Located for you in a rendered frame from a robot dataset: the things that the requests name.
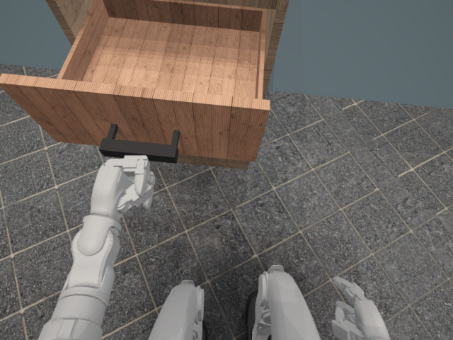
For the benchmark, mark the drawer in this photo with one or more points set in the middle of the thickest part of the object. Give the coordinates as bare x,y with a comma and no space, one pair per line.
155,66

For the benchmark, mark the robot left shin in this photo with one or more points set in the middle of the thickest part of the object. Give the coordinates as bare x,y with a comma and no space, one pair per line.
197,329

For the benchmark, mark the left robot hand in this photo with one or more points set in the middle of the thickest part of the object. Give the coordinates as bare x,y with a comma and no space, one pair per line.
130,175

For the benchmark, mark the left robot forearm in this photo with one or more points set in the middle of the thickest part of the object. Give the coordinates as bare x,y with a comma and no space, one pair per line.
84,298

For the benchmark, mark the robot shin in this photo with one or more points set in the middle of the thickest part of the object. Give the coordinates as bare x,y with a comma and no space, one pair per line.
197,329
262,326

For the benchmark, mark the handle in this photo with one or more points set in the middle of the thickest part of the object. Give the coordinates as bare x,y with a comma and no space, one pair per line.
155,152

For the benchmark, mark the robot right shin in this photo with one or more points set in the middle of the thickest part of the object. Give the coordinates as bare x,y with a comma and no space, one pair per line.
262,326

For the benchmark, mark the right robot hand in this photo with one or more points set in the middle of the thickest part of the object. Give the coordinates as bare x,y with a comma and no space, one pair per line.
363,322

